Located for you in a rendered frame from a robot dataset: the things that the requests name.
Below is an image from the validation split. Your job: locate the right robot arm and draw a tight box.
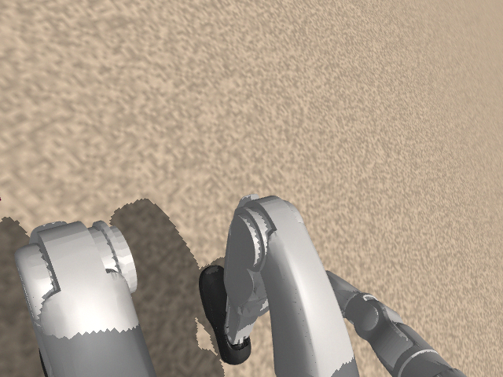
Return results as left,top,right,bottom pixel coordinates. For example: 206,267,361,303
345,293,467,377

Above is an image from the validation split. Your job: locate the right robot foot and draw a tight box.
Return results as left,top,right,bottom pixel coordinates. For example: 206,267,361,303
199,265,251,365

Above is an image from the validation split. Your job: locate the right robot hand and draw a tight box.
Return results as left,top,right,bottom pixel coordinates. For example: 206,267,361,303
325,270,362,318

